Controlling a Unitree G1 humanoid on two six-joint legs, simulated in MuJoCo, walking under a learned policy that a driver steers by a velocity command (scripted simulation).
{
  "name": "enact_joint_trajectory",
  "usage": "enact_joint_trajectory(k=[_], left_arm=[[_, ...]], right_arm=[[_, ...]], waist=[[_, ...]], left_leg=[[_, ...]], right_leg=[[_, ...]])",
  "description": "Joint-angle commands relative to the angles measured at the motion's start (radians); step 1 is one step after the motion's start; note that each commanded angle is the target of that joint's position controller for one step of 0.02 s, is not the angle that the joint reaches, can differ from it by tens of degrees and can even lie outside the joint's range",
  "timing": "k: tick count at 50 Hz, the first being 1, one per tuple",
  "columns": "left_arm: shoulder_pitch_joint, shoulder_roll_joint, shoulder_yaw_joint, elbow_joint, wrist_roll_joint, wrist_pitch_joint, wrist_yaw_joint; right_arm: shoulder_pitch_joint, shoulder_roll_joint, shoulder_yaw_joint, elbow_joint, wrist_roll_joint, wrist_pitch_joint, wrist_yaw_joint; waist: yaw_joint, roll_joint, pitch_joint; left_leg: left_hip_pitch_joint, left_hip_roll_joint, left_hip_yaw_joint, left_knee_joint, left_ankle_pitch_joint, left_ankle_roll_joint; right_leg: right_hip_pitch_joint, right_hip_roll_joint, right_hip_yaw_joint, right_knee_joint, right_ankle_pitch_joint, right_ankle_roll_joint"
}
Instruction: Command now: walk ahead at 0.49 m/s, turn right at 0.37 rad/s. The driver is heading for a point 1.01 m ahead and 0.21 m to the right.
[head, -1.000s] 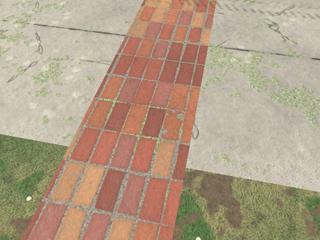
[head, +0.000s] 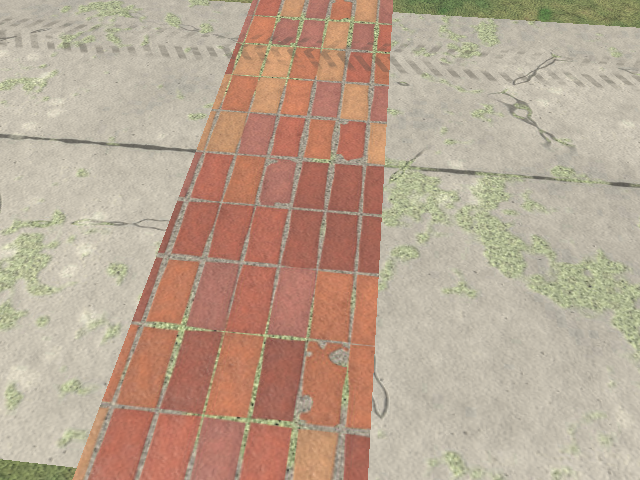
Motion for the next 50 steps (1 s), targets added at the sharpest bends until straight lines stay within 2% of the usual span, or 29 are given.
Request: enact_joint_trajectory(k=[1,6,11,14,15,16,17,18,19,20,21,22,23,25,27,31,33,36,39,40,41,42,43,44,45,46,47,48,50], left_arm=[[0.049,0.042,0.018,-0.040,0.007,0.005,-0.001],[-0.124,0.015,0.005,-0.105,0.014,-0.010,-0.036],[-0.261,0.005,-0.007,-0.203,0.010,-0.011,-0.075],[-0.202,0.051,0.013,-0.232,0.005,-0.007,-0.092],[-0.096,0.088,0.034,-0.216,0.002,-0.005,-0.092],[0.068,0.151,0.069,-0.179,0.000,-0.004,-0.082],[0.213,0.259,0.105,-0.153,0.003,0.009,-0.055],[0.160,0.316,0.107,-0.188,0.006,0.003,-0.051],[0.197,0.232,0.083,-0.185,0.019,-0.002,-0.053],[0.161,0.177,0.069,-0.185,0.024,-0.010,-0.049],[0.086,0.147,0.059,-0.199,0.019,-0.016,-0.052],[0.019,0.113,0.049,-0.220,0.021,-0.018,-0.051],[-0.017,0.098,0.041,-0.238,0.028,-0.018,-0.049],[-0.014,0.123,0.047,-0.243,0.022,-0.021,-0.042],[0.014,0.155,0.056,-0.240,0.018,-0.022,-0.027],[0.072,0.148,0.051,-0.221,0.013,-0.013,-0.011],[0.115,0.150,0.050,-0.199,0.014,-0.015,-0.014],[0.148,0.150,0.048,-0.176,0.012,-0.014,-0.015],[0.143,0.164,0.053,-0.167,0.016,-0.001,-0.008],[0.123,0.164,0.051,-0.171,0.017,0.003,-0.007],[0.110,0.144,0.042,-0.180,0.023,0.006,-0.008],[0.106,0.108,0.024,-0.203,0.038,0.007,-0.007],[0.270,0.026,0.002,-0.199,0.012,-0.010,-0.013],[0.241,0.102,0.010,-0.185,0.000,-0.019,-0.013],[0.121,0.156,0.024,-0.210,-0.009,-0.024,-0.016],[0.048,0.149,0.020,-0.230,0.003,-0.026,-0.014],[0.011,0.138,0.023,-0.240,0.020,-0.029,-0.014],[0.025,0.127,0.026,-0.240,0.025,-0.025,-0.015],[0.061,0.091,0.021,-0.229,0.021,-0.016,-0.016]], right_arm=[[-0.053,-0.121,-0.021,-0.050,-0.005,-0.020,-0.021],[0.006,-0.152,-0.020,-0.042,0.002,-0.006,-0.046],[0.096,-0.180,-0.029,-0.021,0.017,0.036,-0.051],[0.054,-0.218,-0.041,-0.050,0.020,0.060,-0.058],[0.038,-0.228,-0.044,-0.061,0.018,0.069,-0.062],[0.023,-0.225,-0.041,-0.074,0.021,0.072,-0.065],[0.044,-0.188,-0.026,-0.106,0.002,0.058,-0.062],[0.110,-0.055,0.013,-0.154,0.000,0.015,-0.041],[-0.006,-0.159,-0.009,-0.178,0.035,-0.034,-0.023],[-0.080,-0.172,-0.013,-0.209,0.063,-0.051,-0.017],[-0.090,-0.159,-0.011,-0.207,0.050,-0.054,-0.022],[-0.088,-0.171,-0.023,-0.198,0.028,-0.044,-0.031],[-0.065,-0.170,-0.028,-0.197,0.021,-0.027,-0.029],[-0.054,-0.146,-0.029,-0.211,0.005,-0.001,-0.030],[-0.113,-0.128,-0.025,-0.240,-0.005,0.010,-0.035],[-0.247,-0.089,-0.007,-0.271,0.002,0.003,-0.027],[-0.302,-0.091,-0.004,-0.289,0.012,-0.003,-0.018],[-0.349,-0.127,-0.012,-0.316,0.017,-0.013,-0.007],[-0.311,-0.156,-0.023,-0.319,0.017,-0.025,0.002],[-0.242,-0.171,-0.032,-0.302,0.015,-0.027,0.000],[-0.118,-0.204,-0.049,-0.269,0.009,-0.029,-0.004],[0.055,-0.255,-0.062,-0.248,-0.001,-0.028,-0.009],[0.156,-0.321,-0.085,-0.204,0.000,-0.016,-0.002],[0.160,-0.224,-0.060,-0.202,0.030,-0.012,0.004],[0.088,-0.175,-0.046,-0.217,0.032,-0.008,0.000],[0.016,-0.163,-0.038,-0.235,0.020,0.001,-0.003],[-0.021,-0.145,-0.030,-0.238,0.011,0.003,-0.001],[-0.036,-0.130,-0.023,-0.238,0.002,0.001,-0.001],[-0.028,-0.130,-0.023,-0.227,0.008,-0.003,0.000]], waist=[[0.045,0.087,0.049],[-0.013,0.066,0.073],[-0.058,0.058,0.105],[0.006,0.123,0.027],[0.068,0.142,-0.038],[0.155,0.125,-0.126],[0.192,-0.024,-0.236],[0.079,-0.218,-0.347],[0.153,-0.099,-0.383],[0.142,-0.064,-0.251],[0.086,0.054,-0.151],[0.049,0.070,-0.114],[0.017,0.060,-0.088],[-0.005,0.051,-0.067],[0.003,0.039,-0.039],[0.067,-0.017,-0.022],[0.099,-0.036,-0.012],[0.110,-0.044,0.009],[0.077,-0.070,0.008],[0.035,-0.074,-0.023],[-0.022,-0.056,-0.112],[-0.090,0.032,-0.260],[-0.035,0.352,-0.376],[-0.066,0.285,-0.333],[-0.075,0.184,-0.179],[-0.049,0.095,-0.102],[-0.027,0.075,-0.041],[0.002,0.103,-0.038],[0.023,0.136,-0.045]], left_leg=[[-0.058,0.298,-0.156,-0.216,0.103,0.133],[0.038,0.290,-0.032,-0.218,0.176,0.097],[0.260,0.351,0.017,-0.118,0.306,0.085],[0.285,0.354,0.070,0.071,0.774,0.050],[0.263,0.342,0.088,0.226,0.919,0.035],[0.164,0.301,0.107,0.450,0.882,0.002],[-0.113,0.244,0.111,0.784,0.484,-0.043],[-0.530,-0.002,-0.044,1.139,-0.385,-0.099],[-0.636,0.047,-0.242,1.183,-0.375,-0.064],[-0.687,0.095,-0.232,1.137,-0.299,-0.037],[-0.643,0.143,-0.224,1.028,-0.226,-0.034],[-0.570,0.175,-0.217,0.935,-0.191,-0.041],[-0.510,0.190,-0.220,0.897,-0.170,-0.050],[-0.472,0.189,-0.201,0.814,-0.143,-0.087],[-0.485,0.174,-0.183,0.691,-0.056,-0.121],[-0.413,0.126,-0.150,0.357,0.240,-0.127],[-0.377,0.109,-0.145,0.287,0.319,-0.117],[-0.427,0.108,-0.166,0.221,0.253,-0.078],[-0.398,0.095,-0.156,0.186,0.123,-0.031],[-0.303,0.071,-0.129,0.157,0.108,-0.008],[-0.117,0.081,-0.132,0.160,0.144,0.026],[0.160,0.236,-0.306,0.190,0.166,0.093],[0.512,0.442,-0.760,0.108,-0.042,0.261],[0.510,0.449,-0.897,0.010,-0.272,0.242],[0.380,0.416,-0.750,-0.008,-0.290,0.192],[0.240,0.375,-0.630,-0.025,-0.195,0.163],[0.130,0.340,-0.556,-0.052,-0.084,0.163],[0.070,0.309,-0.499,-0.071,-0.001,0.154],[0.024,0.277,-0.418,-0.105,0.102,0.162]], right_leg=[[-0.064,-0.032,0.069,-0.083,0.152,0.011],[-0.065,-0.010,-0.030,-0.360,0.331,0.015],[-0.147,0.008,-0.103,-0.480,0.194,-0.014],[0.035,0.093,-0.197,-0.494,0.042,-0.064],[0.180,0.140,-0.220,-0.500,0.014,-0.090],[0.429,0.178,-0.204,-0.574,0.075,-0.130],[0.750,-0.004,0.087,-0.595,0.080,-0.203],[1.044,-0.246,0.713,-0.765,-0.047,-0.411],[1.067,-0.242,0.731,-0.841,-0.049,-0.379],[0.967,-0.202,0.554,-0.829,0.020,-0.326],[0.793,-0.150,0.416,-0.837,0.132,-0.286],[0.669,-0.112,0.328,-0.850,0.216,-0.258],[0.581,-0.084,0.288,-0.878,0.256,-0.251],[0.489,-0.065,0.250,-0.908,0.331,-0.263],[0.437,-0.040,0.196,-0.924,0.361,-0.258],[0.409,0.026,0.095,-0.911,0.277,-0.184],[0.421,0.004,0.118,-0.914,0.199,-0.172],[0.546,-0.055,0.179,-0.857,0.190,-0.166],[0.644,-0.101,0.222,-0.790,0.308,-0.145],[0.650,-0.078,0.205,-0.720,0.447,-0.128],[0.619,-0.022,0.162,-0.572,0.549,-0.103],[0.463,0.048,0.103,-0.294,0.361,-0.066],[0.064,0.207,0.030,0.064,-0.225,0.015],[-0.081,0.172,0.115,0.175,-0.369,0.010],[-0.138,0.121,0.098,0.194,-0.284,0.005],[-0.110,0.069,0.048,0.152,-0.199,0.004],[-0.087,0.040,0.030,0.086,-0.148,0.009],[-0.031,0.011,0.028,0.039,-0.113,0.010],[0.015,-0.001,0.003,-0.024,-0.095,0.022]])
